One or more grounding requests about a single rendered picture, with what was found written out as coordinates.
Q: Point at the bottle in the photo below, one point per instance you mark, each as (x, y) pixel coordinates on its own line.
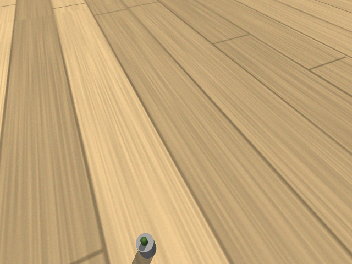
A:
(146, 245)

